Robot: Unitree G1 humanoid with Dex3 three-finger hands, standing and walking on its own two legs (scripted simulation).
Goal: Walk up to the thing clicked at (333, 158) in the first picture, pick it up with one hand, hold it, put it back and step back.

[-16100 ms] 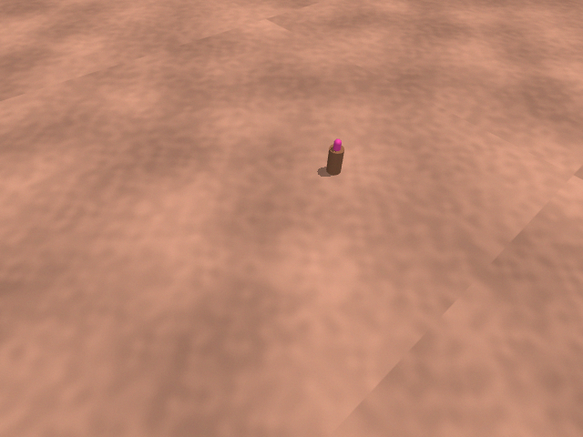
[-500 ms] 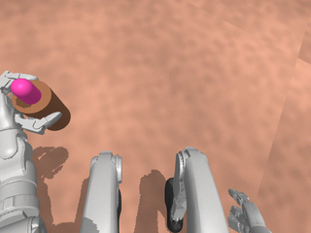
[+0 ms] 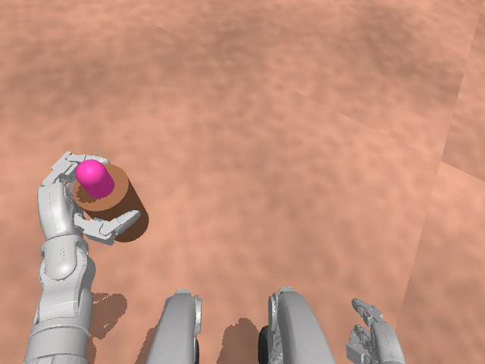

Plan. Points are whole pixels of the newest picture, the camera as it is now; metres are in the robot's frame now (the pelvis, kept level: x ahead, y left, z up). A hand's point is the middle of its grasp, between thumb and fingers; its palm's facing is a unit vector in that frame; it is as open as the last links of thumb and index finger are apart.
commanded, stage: lift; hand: left
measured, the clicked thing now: (110, 199) +0.36 +0.21 +0.00
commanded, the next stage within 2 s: hold in 1.18 s
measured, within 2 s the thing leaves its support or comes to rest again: neither
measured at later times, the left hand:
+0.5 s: hand (104, 171) +0.36 +0.19 +0.09, palm faces +0.32 -0.95 -0.04, open 10.9 cm
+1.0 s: hand (106, 158) +0.36 +0.18 +0.13, palm faces +0.33 -0.95 -0.03, open 10.9 cm
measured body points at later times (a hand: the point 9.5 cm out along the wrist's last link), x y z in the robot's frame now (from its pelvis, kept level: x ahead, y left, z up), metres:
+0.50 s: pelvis +0.03 -0.01 +0.08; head +0.11 +0.01 +0.52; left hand +0.34 +0.24 +0.10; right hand +0.16 -0.24 -0.04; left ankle +0.04 +0.11 -0.57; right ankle +0.06 -0.14 -0.57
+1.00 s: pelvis +0.04 -0.01 +0.11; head +0.10 +0.00 +0.55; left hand +0.34 +0.23 +0.13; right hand +0.17 -0.25 -0.01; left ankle +0.04 +0.11 -0.57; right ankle +0.06 -0.14 -0.57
